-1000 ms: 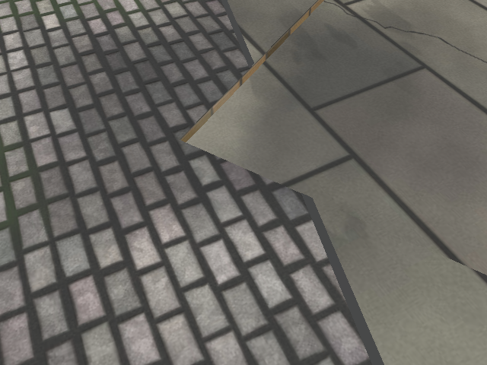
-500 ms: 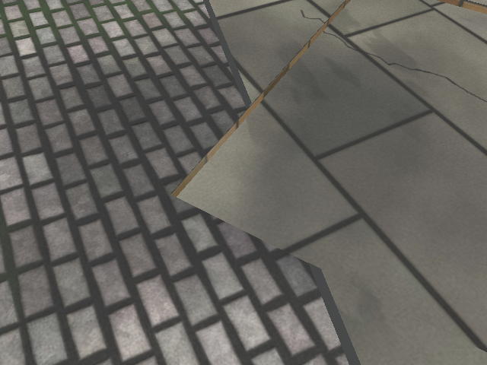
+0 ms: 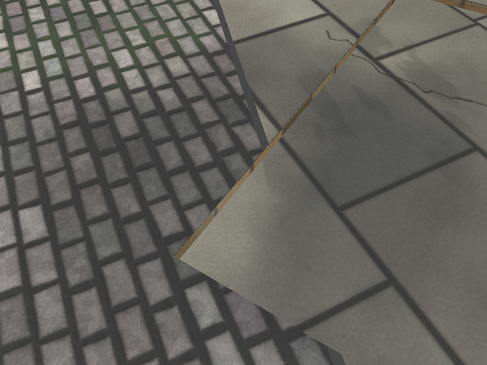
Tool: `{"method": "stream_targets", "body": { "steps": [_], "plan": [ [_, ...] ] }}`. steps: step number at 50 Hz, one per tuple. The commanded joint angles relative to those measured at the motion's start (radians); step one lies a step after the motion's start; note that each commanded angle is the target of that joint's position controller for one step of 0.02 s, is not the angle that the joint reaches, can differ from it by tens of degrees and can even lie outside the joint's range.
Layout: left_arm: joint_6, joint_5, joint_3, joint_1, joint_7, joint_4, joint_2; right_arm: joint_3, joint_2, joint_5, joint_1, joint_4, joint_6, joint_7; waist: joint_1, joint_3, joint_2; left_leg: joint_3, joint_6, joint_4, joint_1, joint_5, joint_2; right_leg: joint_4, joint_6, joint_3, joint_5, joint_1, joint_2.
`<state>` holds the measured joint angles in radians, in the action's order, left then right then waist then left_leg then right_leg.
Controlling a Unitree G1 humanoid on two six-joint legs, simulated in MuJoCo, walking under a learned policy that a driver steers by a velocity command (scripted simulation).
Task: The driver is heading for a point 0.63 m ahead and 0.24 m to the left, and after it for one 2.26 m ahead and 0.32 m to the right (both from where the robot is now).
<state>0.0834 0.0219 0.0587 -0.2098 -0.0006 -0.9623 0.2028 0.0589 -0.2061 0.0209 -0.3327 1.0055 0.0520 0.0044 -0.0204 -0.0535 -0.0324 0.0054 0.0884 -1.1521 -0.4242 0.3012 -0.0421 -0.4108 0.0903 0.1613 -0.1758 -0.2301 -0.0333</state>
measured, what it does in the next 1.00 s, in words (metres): walks ahead, turning left: left foot, then right foot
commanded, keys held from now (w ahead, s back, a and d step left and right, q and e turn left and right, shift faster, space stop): w+q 0.84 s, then w+e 0.08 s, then e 0.08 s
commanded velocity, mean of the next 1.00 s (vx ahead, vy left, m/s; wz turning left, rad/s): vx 0.49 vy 0.00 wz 0.48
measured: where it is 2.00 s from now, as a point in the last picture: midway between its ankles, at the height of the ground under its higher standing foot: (189, 330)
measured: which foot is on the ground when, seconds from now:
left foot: up 0.00-0.36, down 0.38-0.92, up 0.94-1.00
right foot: down 0.00-0.40, up 0.42-0.90, down 0.92-1.00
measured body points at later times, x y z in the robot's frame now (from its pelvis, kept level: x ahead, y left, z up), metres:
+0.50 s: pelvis +0.26 +0.06 -0.01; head +0.29 +0.07 +0.43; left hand +0.23 +0.32 -0.15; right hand +0.43 -0.17 -0.14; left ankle +0.29 +0.11 -0.74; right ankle +0.16 -0.09 -0.63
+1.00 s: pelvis +0.53 +0.12 -0.02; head +0.57 +0.13 +0.43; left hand +0.57 +0.43 -0.11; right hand +0.67 -0.13 -0.15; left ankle +0.32 +0.12 -0.67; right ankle +0.65 +0.09 -0.74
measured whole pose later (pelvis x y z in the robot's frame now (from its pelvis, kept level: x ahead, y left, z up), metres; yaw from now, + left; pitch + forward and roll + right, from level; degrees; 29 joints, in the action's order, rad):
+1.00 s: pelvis +0.53 +0.12 -0.02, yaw +30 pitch +1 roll +0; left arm 0.08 0.03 0.03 -0.09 0.02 -0.75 0.25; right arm 0.07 -0.29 0.00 -0.38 0.90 0.06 -0.01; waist -0.05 -0.06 -0.02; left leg 0.14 0.07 -1.00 -0.15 0.43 0.14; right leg -0.57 0.07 0.04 -0.16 -0.43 -0.06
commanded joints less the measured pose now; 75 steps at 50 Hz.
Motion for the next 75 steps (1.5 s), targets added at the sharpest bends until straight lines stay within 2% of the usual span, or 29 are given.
{"method": "stream_targets", "body": {
  "steps": [1,8,13,17,19,20,21,22,24,25,26,27,32,38,43,45,46,47,48,49,50,52,54,58,67,71,73,74,75],
  "plan": [
    [0.034,-0.008,0.01,-0.081,-0.008,0.011,0.071,0.012,-0.021,0.011,-0.064,-0.036,-0.027,0.015,-0.014,-0.003,0.09,0.03,-0.011,-0.013,-0.117,-0.076,-0.058,0.279,0.063,-0.209,0.111,0.043,0.29],
    [0.039,-0.006,0.005,-0.171,-0.017,-0.008,0.079,0.002,-0.014,0.004,0.19,-0.138,-0.035,0.036,0.02,-0.048,0.092,-0.04,-0.033,0.29,-0.237,-0.303,-0.054,0.277,0.032,-0.018,0.301,0.13,0.246],
    [0.025,-0.002,0.01,-0.258,-0.033,-0.036,0.109,-0.008,-0.017,0.012,0.325,-0.203,-0.032,0.046,0.058,-0.061,0.093,-0.133,0.008,0.481,-0.214,-0.269,-0.017,0.224,0.03,0.05,0.48,0.287,0.292],
    [0.001,0.005,0.024,-0.23,-0.044,-0.029,0.161,0.013,-0.06,0.016,0.222,-0.19,-0.032,0.039,-0.009,0.019,0.139,-0.192,0.089,0.522,-0.034,-0.075,0.091,-0.031,0.022,0.108,0.965,0.368,0.312],
    [-0.016,0.001,0.031,-0.205,-0.035,-0.008,0.185,0.043,-0.114,0.023,-0.001,-0.125,-0.019,0.027,-0.109,0.143,0.103,-0.158,0.147,0.648,0.255,-0.071,0.14,-0.403,0.0,0.124,0.845,0.266,0.3],
    [-0.015,-0.003,0.022,-0.196,-0.028,0.028,0.149,0.074,-0.211,0.035,-0.113,-0.106,-0.015,0.013,-0.153,0.239,-0.006,0.111,0.211,0.691,0.492,0.021,-0.058,-0.717,-0.032,0.122,0.424,0.033,0.259],
    [-0.006,-0.019,0.013,-0.186,-0.004,0.115,0.076,0.092,-0.3,0.017,-0.059,-0.133,-0.025,0.011,-0.073,0.291,-0.231,0.706,0.383,0.841,0.726,0.001,-0.308,-1.072,-0.095,0.006,-0.382,-0.412,-0.001],
    [0.007,-0.006,0.021,-0.051,0.001,0.14,0.143,0.085,-0.275,-0.002,-0.064,-0.131,-0.038,0.006,-0.105,0.219,-0.021,0.641,0.349,0.89,0.682,-0.036,-0.29,-1.068,-0.082,-0.177,-0.298,-0.535,0.057],
    [0.028,-0.017,0.016,-0.048,0.002,0.14,0.128,0.059,-0.182,-0.009,0.032,-0.128,-0.031,-0.004,-0.017,0.049,0.085,0.419,0.261,0.912,0.444,-0.253,-0.225,-0.891,-0.076,-0.185,-0.15,-0.482,0.137],
    [0.011,0.003,0.018,-0.05,0.0,0.135,0.124,0.049,-0.151,-0.02,0.08,-0.136,-0.023,-0.007,0.021,0.031,0.113,0.321,0.203,0.922,0.367,-0.319,-0.147,-0.826,-0.082,-0.189,-0.128,-0.414,0.157],
    [-0.01,0.019,0.013,-0.101,0.003,0.133,0.107,0.044,-0.152,-0.023,0.09,-0.144,-0.012,-0.01,0.047,0.051,0.048,0.286,0.215,0.925,0.317,-0.409,-0.142,-0.79,-0.099,-0.189,-0.127,-0.35,0.161],
    [-0.028,0.028,0.013,-0.098,0.004,0.136,0.11,0.04,-0.145,-0.028,0.074,-0.141,0.002,-0.008,0.053,0.049,0.047,0.27,0.215,0.923,0.301,-0.484,-0.123,-0.766,-0.114,-0.187,-0.136,-0.335,0.164],
    [-0.055,0.025,0.009,0.083,0.018,0.214,0.109,0.048,-0.195,-0.023,-0.028,-0.133,0.014,-0.004,0.007,0.012,0.012,0.243,0.174,0.951,0.289,-0.482,-0.059,-0.544,-0.157,-0.151,0.014,-0.426,0.148],
    [-0.045,0.013,-0.004,0.259,0.027,0.29,0.119,0.048,-0.202,-0.015,-0.124,-0.138,0.007,-0.007,-0.065,0.02,-0.029,0.281,0.139,0.889,0.412,-0.54,-0.043,-0.324,-0.144,-0.156,0.182,-0.46,0.087],
    [-0.017,0.008,-0.011,0.284,0.028,0.325,0.148,0.052,-0.224,0.0,-0.117,-0.162,0.008,-0.023,-0.052,0.007,-0.037,0.333,0.122,0.799,0.472,-0.636,-0.08,-0.153,-0.093,-0.16,0.107,-0.373,0.049],
    [-0.007,0.005,0.002,0.121,0.019,0.272,0.171,0.046,-0.223,0.002,-0.091,-0.159,0.02,-0.021,0.011,0.054,-0.045,0.297,0.08,0.692,0.42,-0.825,-0.069,-0.11,-0.046,-0.129,0.082,-0.112,0.005],
    [0.002,0.003,0.011,-0.026,0.008,0.227,0.184,0.044,-0.228,0.003,-0.071,-0.153,0.026,-0.015,0.089,0.118,-0.021,0.244,0.06,0.517,0.415,-0.861,-0.026,-0.048,-0.021,-0.116,0.106,0.034,-0.002],
    [0.015,0.021,0.02,-0.167,-0.003,0.205,0.226,0.031,-0.185,-0.003,-0.077,-0.168,0.032,-0.011,0.142,0.217,0.034,0.196,0.033,0.26,0.301,-0.648,0.03,-0.043,0.02,-0.262,0.104,0.232,0.139],
    [0.007,0.023,0.059,-0.244,-0.001,0.182,0.345,0.021,-0.121,-0.06,-0.265,-0.163,0.025,-0.005,0.092,0.414,0.364,0.091,-0.041,-0.12,0.027,-0.03,0.217,0.009,0.214,-0.762,0.212,0.52,0.408],
    [-0.004,-0.002,0.036,-0.154,0.013,0.202,0.246,0.016,-0.172,-0.023,-0.228,-0.142,0.023,-0.019,0.052,0.33,0.204,0.146,-0.032,-0.189,-0.058,0.167,0.184,0.087,0.205,-0.864,0.284,0.43,0.409],
    [-0.003,-0.01,0.017,-0.046,0.017,0.222,0.177,0.015,-0.174,-0.009,-0.117,-0.156,0.02,-0.021,0.031,0.167,0.092,0.138,-0.044,-0.176,-0.099,0.099,0.138,0.076,0.198,-0.707,0.422,0.294,0.372],
    [0.002,-0.017,-0.006,-0.041,0.018,0.203,0.118,0.011,-0.181,0.022,0.01,-0.19,0.011,-0.016,0.035,0.098,0.006,0.087,-0.06,-0.072,-0.124,0.076,0.068,0.076,0.163,-0.525,0.707,0.213,0.282],
    [0.005,-0.025,-0.008,-0.067,0.016,0.167,0.134,-0.001,-0.146,0.029,-0.009,-0.198,-0.01,-0.007,-0.003,0.109,0.09,0.07,-0.081,0.017,-0.054,0.05,0.048,0.08,0.142,-0.444,0.864,0.159,0.23],
    [-0.006,-0.021,0.012,-0.107,0.013,0.156,0.211,-0.015,-0.123,0.017,0.041,-0.224,-0.035,-0.008,-0.014,0.141,0.101,0.029,-0.12,0.127,-0.053,0.022,0.057,0.082,0.151,-0.392,0.949,0.118,0.201],
    [-0.063,-0.009,0.037,-0.165,-0.003,0.178,0.226,-0.028,-0.139,0.0,0.285,-0.3,-0.058,-0.023,0.049,0.112,0.15,0.041,-0.116,0.33,-0.075,-0.051,0.071,0.061,0.108,-0.516,0.493,0.087,0.174],
    [-0.087,-0.003,0.052,-0.133,-0.005,0.205,0.243,-0.031,-0.144,-0.015,0.27,-0.309,-0.043,-0.036,0.049,0.097,0.171,0.062,-0.096,0.499,0.012,0.012,0.092,0.005,0.097,-0.608,0.465,0.095,0.167],
    [-0.1,-0.017,0.055,-0.067,-0.006,0.228,0.241,-0.032,-0.136,-0.015,0.175,-0.288,-0.027,-0.044,-0.006,0.082,0.157,0.057,-0.075,0.753,0.195,-0.104,0.091,-0.048,0.039,-0.619,0.366,0.019,0.114],
    [-0.101,-0.027,0.048,-0.078,-0.007,0.238,0.205,-0.024,-0.17,-0.004,0.146,-0.279,-0.019,-0.054,0.001,0.096,0.079,0.128,-0.047,0.836,0.324,-0.199,-0.007,-0.132,-0.014,-0.575,0.138,-0.069,0.061],
    [-0.102,-0.025,0.028,-0.19,-0.01,0.239,0.116,-0.016,-0.236,0.002,0.181,-0.305,-0.021,-0.061,0.073,0.138,-0.157,0.351,0.017,0.83,0.449,-0.5,-0.268,-0.353,-0.067,-0.395,-0.352,-0.182,-0.065]
  ]
}}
